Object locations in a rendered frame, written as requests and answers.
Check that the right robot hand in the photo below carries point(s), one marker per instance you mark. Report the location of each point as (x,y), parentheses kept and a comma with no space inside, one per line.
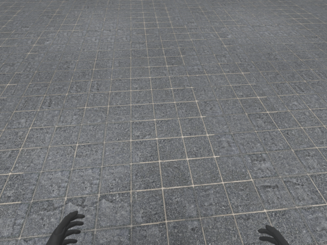
(277,239)

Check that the left robot hand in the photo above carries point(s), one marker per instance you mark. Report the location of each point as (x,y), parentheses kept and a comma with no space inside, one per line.
(61,232)

